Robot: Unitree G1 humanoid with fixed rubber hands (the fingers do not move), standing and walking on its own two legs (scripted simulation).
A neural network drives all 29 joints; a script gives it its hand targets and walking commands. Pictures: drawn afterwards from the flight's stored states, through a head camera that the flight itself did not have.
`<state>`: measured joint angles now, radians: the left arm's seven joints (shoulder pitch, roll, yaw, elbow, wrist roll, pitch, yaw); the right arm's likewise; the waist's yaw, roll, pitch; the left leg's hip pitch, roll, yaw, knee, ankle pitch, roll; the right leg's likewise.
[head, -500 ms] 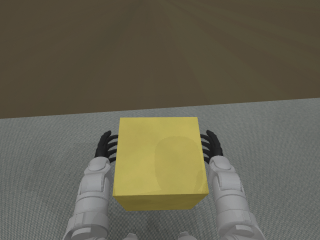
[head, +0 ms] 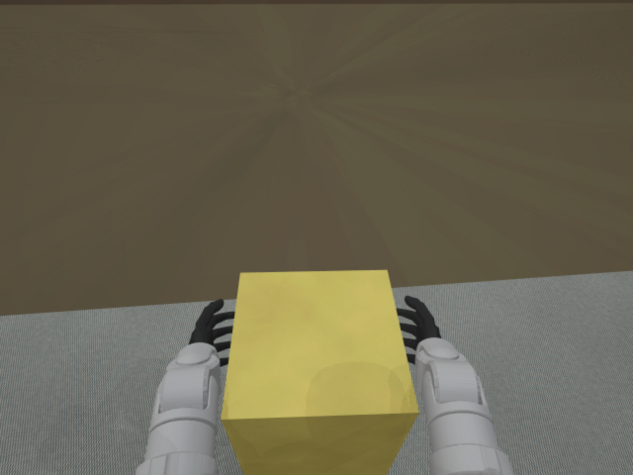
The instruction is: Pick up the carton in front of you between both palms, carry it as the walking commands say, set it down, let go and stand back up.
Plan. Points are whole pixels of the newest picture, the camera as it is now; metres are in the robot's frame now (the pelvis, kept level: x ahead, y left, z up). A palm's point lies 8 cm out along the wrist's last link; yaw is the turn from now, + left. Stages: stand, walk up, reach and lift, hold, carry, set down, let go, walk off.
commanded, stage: reach and lift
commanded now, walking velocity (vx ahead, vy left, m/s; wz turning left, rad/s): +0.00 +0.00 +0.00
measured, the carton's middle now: (315, 378) +0.29 +0.00 -0.05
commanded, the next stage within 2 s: hold in 0.82 s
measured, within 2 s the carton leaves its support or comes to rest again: neither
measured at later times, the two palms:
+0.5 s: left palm (203, 344) +0.30 +0.15 +0.03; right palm (428, 340) +0.30 -0.15 +0.03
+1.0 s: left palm (199, 339) +0.29 +0.15 +0.06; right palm (433, 334) +0.29 -0.15 +0.06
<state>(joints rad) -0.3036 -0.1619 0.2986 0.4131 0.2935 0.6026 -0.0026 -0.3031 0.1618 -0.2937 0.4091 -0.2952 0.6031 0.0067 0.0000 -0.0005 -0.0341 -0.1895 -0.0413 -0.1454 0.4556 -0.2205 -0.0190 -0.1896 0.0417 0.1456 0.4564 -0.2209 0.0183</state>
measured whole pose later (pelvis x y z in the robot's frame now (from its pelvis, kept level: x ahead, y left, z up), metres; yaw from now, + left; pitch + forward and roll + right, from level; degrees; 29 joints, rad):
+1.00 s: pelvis +0.01 +0.00 +0.01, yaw +0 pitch -6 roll +0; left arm -0.24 -0.15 0.20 0.21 0.26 0.74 0.00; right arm -0.24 0.15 -0.20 0.21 -0.26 0.74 0.00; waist 0.00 0.00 0.00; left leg -0.04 -0.03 -0.14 0.33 -0.18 -0.02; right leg -0.04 0.03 0.14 0.34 -0.18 0.01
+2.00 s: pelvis +0.08 +0.00 -0.02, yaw +0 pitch +4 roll +0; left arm -0.21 -0.12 0.12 -0.08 0.14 1.01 0.07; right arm -0.20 0.11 -0.12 -0.10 -0.14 1.02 -0.07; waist 0.00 0.01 -0.19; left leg -0.29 0.03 -0.02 0.65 -0.42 -0.02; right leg -0.28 -0.02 0.01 0.63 -0.42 0.02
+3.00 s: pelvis +0.64 +0.04 +0.01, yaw -2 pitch +4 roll -2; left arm -0.11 -0.13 0.07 -0.38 0.11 1.17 0.10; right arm -0.11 0.13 -0.10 -0.37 -0.09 1.16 -0.08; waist -0.02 0.00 -0.08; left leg -0.05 0.02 0.22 0.23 -0.26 0.06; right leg -0.63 -0.10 -0.14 0.73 -0.10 0.00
